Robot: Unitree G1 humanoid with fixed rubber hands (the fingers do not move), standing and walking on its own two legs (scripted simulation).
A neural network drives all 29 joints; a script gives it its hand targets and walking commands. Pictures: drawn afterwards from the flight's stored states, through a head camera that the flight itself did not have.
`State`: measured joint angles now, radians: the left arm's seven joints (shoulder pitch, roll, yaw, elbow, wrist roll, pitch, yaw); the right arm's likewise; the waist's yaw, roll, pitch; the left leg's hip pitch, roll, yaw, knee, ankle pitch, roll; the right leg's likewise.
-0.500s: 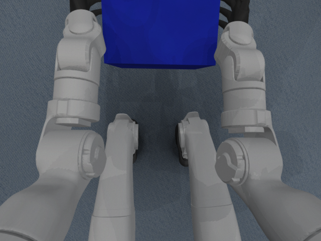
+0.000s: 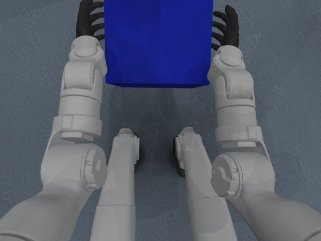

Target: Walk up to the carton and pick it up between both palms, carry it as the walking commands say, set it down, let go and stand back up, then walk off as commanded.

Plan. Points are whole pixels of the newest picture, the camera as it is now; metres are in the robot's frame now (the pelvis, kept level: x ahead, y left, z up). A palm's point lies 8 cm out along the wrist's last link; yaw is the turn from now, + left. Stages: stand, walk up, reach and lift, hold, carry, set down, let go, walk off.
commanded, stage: reach and lift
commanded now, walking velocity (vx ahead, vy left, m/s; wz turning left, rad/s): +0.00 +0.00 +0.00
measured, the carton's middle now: (158, 44) +0.52 -0.02 -0.13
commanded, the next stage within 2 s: none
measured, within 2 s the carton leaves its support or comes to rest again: neither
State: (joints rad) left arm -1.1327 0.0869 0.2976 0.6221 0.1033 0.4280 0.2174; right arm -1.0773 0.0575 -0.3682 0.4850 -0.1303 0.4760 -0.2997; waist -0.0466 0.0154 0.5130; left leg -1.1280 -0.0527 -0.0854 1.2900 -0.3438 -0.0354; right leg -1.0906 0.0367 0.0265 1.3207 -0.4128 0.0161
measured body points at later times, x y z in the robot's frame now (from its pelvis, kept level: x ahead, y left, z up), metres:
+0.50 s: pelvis +0.03 +0.00 +0.06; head +0.21 +0.00 +0.47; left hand +0.49 +0.14 +0.03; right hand +0.46 -0.15 +0.03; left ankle +0.15 +0.13 -0.60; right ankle +0.13 -0.12 -0.60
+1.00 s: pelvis +0.12 +0.01 +0.13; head +0.15 +0.01 +0.58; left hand +0.46 +0.13 +0.12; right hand +0.44 -0.16 +0.12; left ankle +0.15 +0.13 -0.60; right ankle +0.13 -0.12 -0.60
